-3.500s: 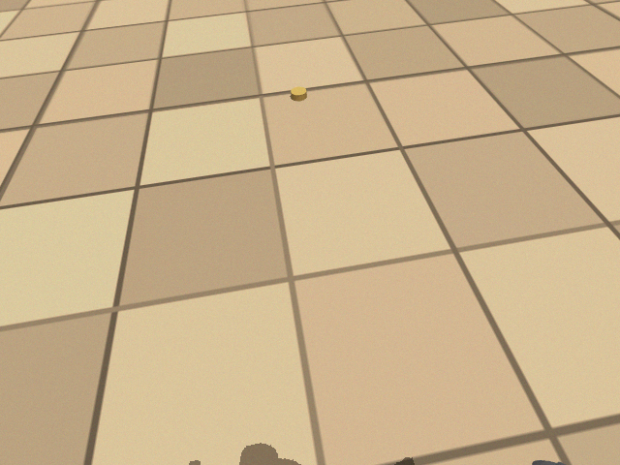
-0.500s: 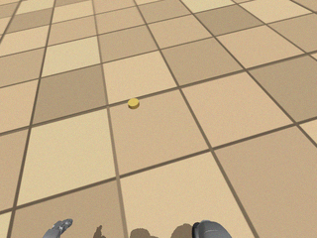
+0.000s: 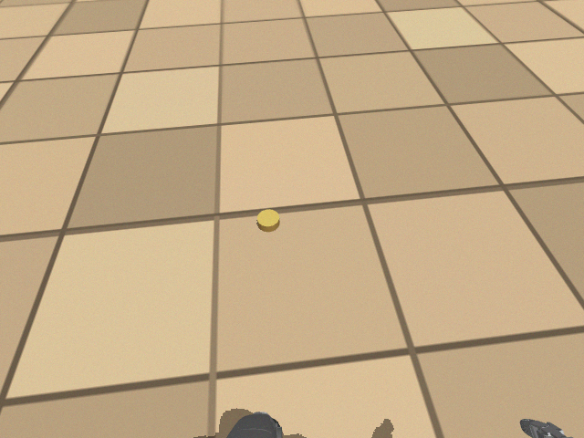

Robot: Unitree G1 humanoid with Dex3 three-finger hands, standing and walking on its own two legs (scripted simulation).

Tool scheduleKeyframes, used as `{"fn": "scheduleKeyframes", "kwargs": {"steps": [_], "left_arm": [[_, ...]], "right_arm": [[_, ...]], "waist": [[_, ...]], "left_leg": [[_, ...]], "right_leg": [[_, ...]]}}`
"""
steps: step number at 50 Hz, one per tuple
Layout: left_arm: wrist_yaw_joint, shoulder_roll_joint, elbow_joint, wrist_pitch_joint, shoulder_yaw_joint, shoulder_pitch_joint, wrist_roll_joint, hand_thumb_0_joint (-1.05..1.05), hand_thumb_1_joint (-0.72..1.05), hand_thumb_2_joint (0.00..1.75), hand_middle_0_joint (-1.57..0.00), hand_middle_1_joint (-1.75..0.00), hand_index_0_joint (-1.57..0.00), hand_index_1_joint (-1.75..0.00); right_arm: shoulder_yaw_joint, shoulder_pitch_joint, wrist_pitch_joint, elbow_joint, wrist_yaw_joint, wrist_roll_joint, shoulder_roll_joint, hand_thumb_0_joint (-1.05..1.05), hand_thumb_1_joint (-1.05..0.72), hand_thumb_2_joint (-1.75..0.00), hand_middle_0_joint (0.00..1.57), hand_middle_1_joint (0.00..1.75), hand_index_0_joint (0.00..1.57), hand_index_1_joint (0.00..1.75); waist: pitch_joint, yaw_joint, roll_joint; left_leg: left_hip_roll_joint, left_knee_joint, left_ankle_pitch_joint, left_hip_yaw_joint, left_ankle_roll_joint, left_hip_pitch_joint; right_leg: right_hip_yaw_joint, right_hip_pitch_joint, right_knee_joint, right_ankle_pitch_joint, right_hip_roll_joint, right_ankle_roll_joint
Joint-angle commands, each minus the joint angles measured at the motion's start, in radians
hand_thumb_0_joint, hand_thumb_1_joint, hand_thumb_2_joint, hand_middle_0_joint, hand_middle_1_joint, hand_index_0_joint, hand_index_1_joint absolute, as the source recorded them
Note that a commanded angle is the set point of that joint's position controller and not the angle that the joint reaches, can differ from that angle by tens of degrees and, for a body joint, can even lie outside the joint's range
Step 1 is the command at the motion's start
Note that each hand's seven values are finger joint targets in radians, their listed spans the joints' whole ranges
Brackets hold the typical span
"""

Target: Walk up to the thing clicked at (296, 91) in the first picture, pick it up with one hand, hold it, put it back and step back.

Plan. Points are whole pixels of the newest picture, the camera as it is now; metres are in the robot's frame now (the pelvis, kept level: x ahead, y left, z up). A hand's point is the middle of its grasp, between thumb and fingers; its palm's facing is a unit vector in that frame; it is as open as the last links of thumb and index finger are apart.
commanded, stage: walk up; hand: left
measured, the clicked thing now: (268, 220) +1.01 +0.20 -0.74
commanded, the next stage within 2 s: none
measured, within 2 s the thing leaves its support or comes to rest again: neither
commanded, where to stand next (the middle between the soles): +0.61 -0.01 m, yaw -3 degrees
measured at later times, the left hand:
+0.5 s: hand (182, 330) +0.28 +0.25 -0.12, palm faces -0.06 -0.90 -0.43, open 7.4 cm
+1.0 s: hand (180, 284) +0.39 +0.28 -0.15, palm faces -0.03 -0.93 -0.36, open 7.4 cm
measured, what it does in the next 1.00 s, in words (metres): walks ahead: right foot, then left foot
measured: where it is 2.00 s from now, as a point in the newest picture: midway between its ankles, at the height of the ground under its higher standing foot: (312, 322)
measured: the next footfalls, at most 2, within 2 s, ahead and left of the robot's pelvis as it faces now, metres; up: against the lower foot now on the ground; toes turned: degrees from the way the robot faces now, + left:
right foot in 0.44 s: +0.33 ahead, -0.16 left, +0.00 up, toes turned -7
left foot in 0.92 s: +0.47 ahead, +0.12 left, +0.00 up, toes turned +4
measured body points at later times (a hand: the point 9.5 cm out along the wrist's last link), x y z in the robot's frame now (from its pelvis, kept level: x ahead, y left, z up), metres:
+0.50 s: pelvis +0.20 -0.04 -0.01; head +0.21 -0.07 +0.44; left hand +0.29 +0.29 -0.09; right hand +0.23 -0.36 -0.14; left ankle +0.12 +0.12 -0.70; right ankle +0.29 -0.16 -0.73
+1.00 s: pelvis +0.36 +0.01 +0.00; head +0.37 +0.03 +0.45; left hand +0.39 +0.33 -0.13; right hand +0.45 -0.32 -0.09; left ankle +0.43 +0.12 -0.72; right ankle +0.29 -0.14 -0.69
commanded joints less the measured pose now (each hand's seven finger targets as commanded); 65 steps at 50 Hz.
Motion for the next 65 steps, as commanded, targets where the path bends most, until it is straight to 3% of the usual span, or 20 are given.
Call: {"fn": "scheduleKeyframes", "kwargs": {"steps": [1, 2, 3, 5, 8, 17, 21, 22, 23, 24, 25, 31, 42, 45, 46, 48, 49, 53, 59, 65], "left_arm": [[0.024, 0.123, -0.121, -0.015, 0.018, 0.022, -0.024, 0.0, 0.9, 0.9, -0.2, -0.3, -0.2, -0.3], [0.033, 0.147, -0.104, -0.007, 0.028, 0.057, -0.035, 0.0, 0.9, 0.9, -0.2, -0.3, -0.2, -0.3], [0.044, 0.222, -0.088, 0.0, 0.036, 0.009, -0.019, 0.0, 0.9, 0.9, -0.2, -0.3, -0.2, -0.3], [0.035, 0.214, -0.088, -0.011, 0.028, -0.054, -0.023, 0.0, 0.9, 0.9, -0.2, -0.3, -0.2, -0.3], [0.013, 0.178, -0.05, 0.009, 0.029, 0.024, -0.032, 0.0, 0.9, 0.9, -0.2, -0.3, -0.2, -0.3], [-0.024, 0.163, -0.072, 0.002, 0.046, -0.131, -0.006, 0.0, 0.9, 0.9, -0.2, -0.3, -0.2, -0.3], [-0.004, 0.195, -0.008, -0.017, 0.07, 0.043, -0.003, 0.0, 0.9, 0.9, -0.2, -0.3, -0.2, -0.3], [0.009, 0.243, 0.016, -0.027, 0.09, 0.118, 0.001, 0.0, 0.9, 0.9, -0.2, -0.3, -0.2, -0.3], [0.023, 0.328, 0.005, -0.032, 0.114, 0.161, 0.008, 0.0, 0.9, 0.9, -0.2, -0.3, -0.2, -0.3], [0.027, 0.346, -0.028, -0.033, 0.103, 0.117, -0.002, 0.0, 0.9, 0.9, -0.2, -0.3, -0.2, -0.3], [0.026, 0.351, -0.048, -0.029, 0.097, 0.049, -0.015, 0.0, 0.9, 0.9, -0.2, -0.3, -0.2, -0.3], [0.033, 0.235, -0.077, -0.039, 0.059, -0.049, -0.019, 0.0, 0.9, 0.9, -0.2, -0.3, -0.2, -0.3], [0.028, 0.275, -0.11, -0.034, 0.07, -0.027, -0.008, 0.0, 0.9, 0.9, -0.2, -0.3, -0.2, -0.3], [0.029, 0.247, -0.117, -0.02, 0.052, -0.054, -0.009, 0.0, 0.9, 0.9, -0.2, -0.3, -0.2, -0.3], [0.028, 0.196, -0.122, -0.019, 0.034, -0.025, -0.004, 0.0, 0.9, 0.9, -0.2, -0.3, -0.2, -0.3], [0.037, 0.153, -0.111, -0.006, 0.02, 0.032, -0.019, 0.0, 0.9, 0.9, -0.2, -0.3, -0.2, -0.3], [0.048, 0.222, -0.097, 0.001, 0.033, -0.012, -0.011, 0.0, 0.9, 0.9, -0.2, -0.3, -0.2, -0.3], [0.031, 0.185, -0.055, 0.005, 0.029, 0.017, -0.033, 0.0, 0.9, 0.9, -0.2, -0.3, -0.2, -0.3], [0.01, 0.161, -0.084, 0.018, 0.028, -0.066, -0.013, 0.0, 0.9, 0.9, -0.2, -0.3, -0.2, -0.3], [0.001, 0.143, -0.08, -0.002, 0.035, -0.108, -0.007, 0.0, 0.9, 0.9, -0.2, -0.3, -0.2, -0.3]], "right_arm": [[-0.104, 0.253, -0.051, -0.041, -0.038, -0.033, -0.321, 0.0, -0.9, -0.9, 0.2, 0.3, 0.2, 0.3], [-0.107, 0.23, -0.053, -0.072, -0.047, -0.01, -0.36, 0.0, -0.9, -0.9, 0.2, 0.3, 0.2, 0.3], [-0.114, 0.209, -0.048, -0.07, -0.047, 0.019, -0.35, 0.0, -0.9, -0.9, 0.2, 0.3, 0.2, 0.3], [-0.075, 0.14, -0.046, -0.092, -0.059, 0.032, -0.275, 0.0, -0.9, -0.9, 0.2, 0.3, 0.2, 0.3], [-0.05, 0.051, -0.058, -0.107, -0.06, 0.036, -0.234, 0.0, -0.9, -0.9, 0.2, 0.3, 0.2, 0.3], [-0.061, 0.03, -0.061, -0.139, -0.044, 0.02, -0.265, 0.0, -0.9, -0.9, 0.2, 0.3, 0.2, 0.3], [-0.049, 0.011, -0.045, -0.156, -0.047, 0.023, -0.231, 0.0, -0.9, -0.9, 0.2, 0.3, 0.2, 0.3], [-0.03, 0.077, -0.043, -0.151, -0.047, 0.023, -0.175, 0.0, -0.9, -0.9, 0.2, 0.3, 0.2, 0.3], [-0.008, 0.123, -0.04, -0.161, -0.044, 0.024, -0.115, 0.0, -0.9, -0.9, 0.2, 0.3, 0.2, 0.3], [-0.018, 0.134, -0.024, -0.145, -0.05, 0.025, -0.169, 0.0, -0.9, -0.9, 0.2, 0.3, 0.2, 0.3], [-0.04, 0.098, -0.017, -0.132, -0.059, 0.018, -0.245, 0.0, -0.9, -0.9, 0.2, 0.3, 0.2, 0.3], [-0.038, 0.148, 0.005, -0.06, -0.035, 0.027, -0.198, 0.0, -0.9, -0.9, 0.2, 0.3, 0.2, 0.3], [-0.051, -0.028, -0.014, -0.116, -0.001, 0.004, -0.183, 0.0, -0.9, -0.9, 0.2, 0.3, 0.2, 0.3], [-0.064, 0.088, -0.029, -0.077, -0.013, 0.001, -0.2, 0.0, -0.9, -0.9, 0.2, 0.3, 0.2, 0.3], [-0.083, 0.204, -0.036, -0.044, -0.026, -0.002, -0.253, 0.0, -0.9, -0.9, 0.2, 0.3, 0.2, 0.3], [-0.103, 0.226, -0.046, -0.084, -0.047, 0.009, -0.363, 0.0, -0.9, -0.9, 0.2, 0.3, 0.2, 0.3], [-0.104, 0.208, -0.04, -0.079, -0.044, 0.029, -0.357, 0.0, -0.9, -0.9, 0.2, 0.3, 0.2, 0.3], [-0.057, 0.121, -0.052, -0.106, -0.06, 0.03, -0.244, 0.0, -0.9, -0.9, 0.2, 0.3, 0.2, 0.3], [-0.065, 0.115, -0.051, -0.143, -0.064, 0.022, -0.258, 0.0, -0.9, -0.9, 0.2, 0.3, 0.2, 0.3], [-0.062, 0.085, -0.035, -0.161, -0.051, 0.017, -0.26, 0.0, -0.9, -0.9, 0.2, 0.3, 0.2, 0.3]], "waist": [[-0.219, -0.156, 0.308], [-0.199, -0.139, 0.28], [-0.175, -0.144, 0.2], [-0.064, -0.116, 0.067], [-0.008, -0.045, 0.123], [0.052, -0.066, 0.136], [-0.083, 0.039, 0.001], [-0.144, 0.065, -0.164], [-0.145, 0.067, -0.383], [-0.098, 0.045, -0.264], [-0.059, 0.033, -0.204], [-0.01, -0.043, -0.166], [0.017, -0.004, -0.133], [-0.024, -0.088, -0.058], [-0.105, -0.141, 0.104], [-0.099, -0.126, 0.252], [-0.048, -0.127, 0.203], [0.006, -0.063, 0.146], [0.023, -0.082, 0.151], [0.03, -0.069, 0.125]], "left_leg": [[0.193, -0.139, -0.201, -0.328, 0.145, 0.597], [0.35, -0.249, -0.212, -0.675, 0.237, 0.672], [0.385, -0.238, -0.185, -0.687, 0.301, 0.647], [0.279, -0.241, 0.111, -0.386, 0.229, 0.43], [0.17, -0.269, 0.106, -0.143, 0.162, 0.226], [0.164, -0.311, -0.192, -0.083, 0.188, 0.135], [0.121, 0.017, -0.041, -0.031, 0.13, 0.105], [0.048, 0.255, -0.093, 0.031, 0.101, 0.025], [-0.084, 0.491, -0.367, 0.077, 0.052, -0.163], [-0.11, 0.602, -0.406, -0.013, 0.023, -0.247], [-0.051, 0.641, -0.405, -0.061, 0.021, -0.236], [-0.01, 0.504, -0.168, -0.106, 0.006, -0.111], [0.006, 0.074, -0.081, 0.003, -0.007, 0.018], [-0.05, -0.022, -0.12, 0.045, 0.015, 0.248], [-0.023, -0.079, -0.215, -0.043, 0.043, 0.417], [0.337, -0.315, -0.351, -0.673, 0.196, 0.494], [0.361, -0.292, -0.324, -0.677, 0.253, 0.444], [0.172, -0.238, 0.18, -0.214, 0.127, 0.288], [0.196, -0.299, 0.03, -0.157, 0.218, 0.285], [0.166, -0.237, -0.051, -0.1, 0.194, 0.163]], "right_leg": [[0.044, -0.441, 0.543, 0.231, -0.059, -0.056], [0.076, -0.653, 0.659, -0.115, 0.068, -0.033], [0.162, -0.686, 0.724, -0.123, -0.024, -0.05], [0.246, -0.595, 0.707, -0.013, -0.049, -0.042], [0.192, -0.47, 0.582, 0.097, -0.083, -0.022], [0.107, -0.379, 0.159, 0.287, -0.111, 0.004], [0.078, -0.051, 0.051, 0.303, -0.054, -0.016], [0.131, 0.092, 0.002, 0.19, -0.074, -0.025], [0.49, 0.165, -0.134, 0.004, -0.278, -0.087], [0.776, 0.102, -0.274, -0.108, -0.434, -0.161], [0.823, 0.008, -0.278, -0.145, -0.461, -0.238], [0.312, -0.174, -0.244, 0.201, -0.248, -0.163], [0.229, -0.213, -0.193, 0.087, -0.282, -0.187], [0.159, -0.313, 0.01, 0.183, -0.229, -0.148], [0.111, -0.37, 0.267, 0.295, -0.172, -0.112], [0.103, -0.665, 0.637, -0.102, 0.033, -0.033], [0.17, -0.68, 0.694, -0.119, -0.032, -0.047], [0.231, -0.53, 0.579, 0.083, -0.078, -0.033], [0.162, -0.539, 0.373, 0.155, -0.099, 0.013], [0.089, -0.337, 0.15, 0.245, -0.072, -0.004]]}}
